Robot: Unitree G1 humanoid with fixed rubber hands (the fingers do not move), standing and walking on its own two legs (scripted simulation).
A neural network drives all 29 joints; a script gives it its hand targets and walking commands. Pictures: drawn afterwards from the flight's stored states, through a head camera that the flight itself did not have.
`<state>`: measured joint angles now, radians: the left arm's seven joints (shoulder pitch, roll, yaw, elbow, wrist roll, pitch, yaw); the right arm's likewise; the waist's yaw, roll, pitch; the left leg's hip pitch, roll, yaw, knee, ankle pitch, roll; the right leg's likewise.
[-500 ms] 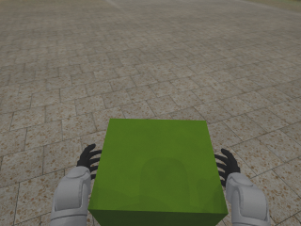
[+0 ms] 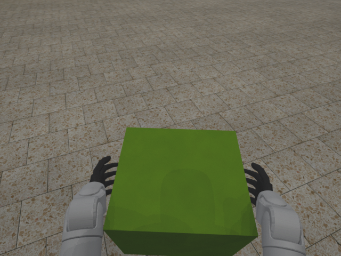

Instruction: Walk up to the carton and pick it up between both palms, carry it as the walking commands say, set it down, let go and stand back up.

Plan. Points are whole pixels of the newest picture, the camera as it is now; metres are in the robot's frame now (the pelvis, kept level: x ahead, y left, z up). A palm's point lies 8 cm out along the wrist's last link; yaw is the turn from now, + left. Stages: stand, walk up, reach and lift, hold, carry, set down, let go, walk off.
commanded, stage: carry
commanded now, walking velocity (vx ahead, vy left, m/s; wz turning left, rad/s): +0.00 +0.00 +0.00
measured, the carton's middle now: (178, 193) +0.32 +0.00 -0.04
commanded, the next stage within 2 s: none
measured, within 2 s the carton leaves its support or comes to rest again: neither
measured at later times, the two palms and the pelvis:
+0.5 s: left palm (106, 186) +0.29 +0.17 +0.04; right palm (265, 194) +0.28 -0.20 +0.04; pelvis +0.01 -0.02 +0.00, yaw +0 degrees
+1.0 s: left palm (103, 189) +0.28 +0.18 +0.05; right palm (266, 197) +0.27 -0.20 +0.04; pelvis +0.00 -0.01 +0.00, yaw -1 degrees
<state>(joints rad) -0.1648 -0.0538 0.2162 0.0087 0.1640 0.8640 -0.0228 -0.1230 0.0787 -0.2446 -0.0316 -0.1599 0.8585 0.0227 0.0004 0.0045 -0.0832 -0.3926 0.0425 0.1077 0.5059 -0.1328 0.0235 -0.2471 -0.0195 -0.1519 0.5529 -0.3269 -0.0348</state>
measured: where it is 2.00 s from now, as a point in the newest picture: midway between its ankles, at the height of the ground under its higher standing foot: outside the picture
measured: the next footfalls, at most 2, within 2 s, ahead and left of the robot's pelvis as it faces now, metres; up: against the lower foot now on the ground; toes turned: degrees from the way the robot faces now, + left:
none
